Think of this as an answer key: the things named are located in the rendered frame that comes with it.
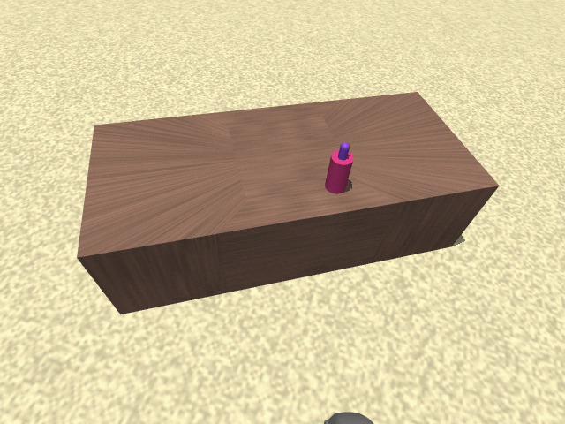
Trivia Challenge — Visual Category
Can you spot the bottle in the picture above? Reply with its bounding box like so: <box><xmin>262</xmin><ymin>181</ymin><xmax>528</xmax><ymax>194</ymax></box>
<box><xmin>325</xmin><ymin>142</ymin><xmax>354</xmax><ymax>194</ymax></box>

